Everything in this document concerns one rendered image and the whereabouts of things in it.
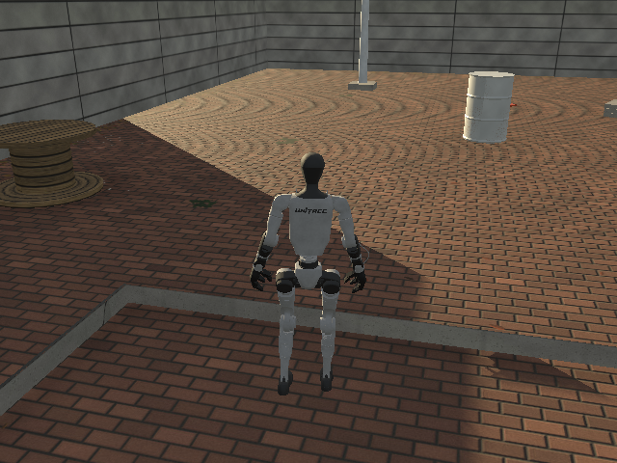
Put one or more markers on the robot left forearm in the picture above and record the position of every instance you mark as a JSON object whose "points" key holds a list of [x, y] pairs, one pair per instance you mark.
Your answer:
{"points": [[262, 255]]}

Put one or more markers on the robot left shin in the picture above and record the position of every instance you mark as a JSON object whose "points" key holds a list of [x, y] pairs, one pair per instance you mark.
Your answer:
{"points": [[285, 349]]}

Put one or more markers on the robot right upper arm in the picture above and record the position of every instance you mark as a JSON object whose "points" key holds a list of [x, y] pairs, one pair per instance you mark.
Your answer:
{"points": [[345, 219]]}

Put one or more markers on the robot right hand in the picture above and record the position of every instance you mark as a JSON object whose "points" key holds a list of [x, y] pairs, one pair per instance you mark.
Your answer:
{"points": [[359, 277]]}

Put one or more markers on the humanoid robot torso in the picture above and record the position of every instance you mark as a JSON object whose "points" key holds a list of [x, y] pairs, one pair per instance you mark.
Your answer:
{"points": [[310, 222]]}

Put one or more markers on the robot left upper arm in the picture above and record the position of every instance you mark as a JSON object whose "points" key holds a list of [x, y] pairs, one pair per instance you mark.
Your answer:
{"points": [[280, 203]]}

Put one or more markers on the robot right forearm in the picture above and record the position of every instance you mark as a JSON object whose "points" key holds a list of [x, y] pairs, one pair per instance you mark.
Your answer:
{"points": [[356, 257]]}

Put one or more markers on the robot left hand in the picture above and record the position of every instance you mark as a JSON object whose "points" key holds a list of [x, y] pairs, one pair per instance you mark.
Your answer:
{"points": [[255, 275]]}

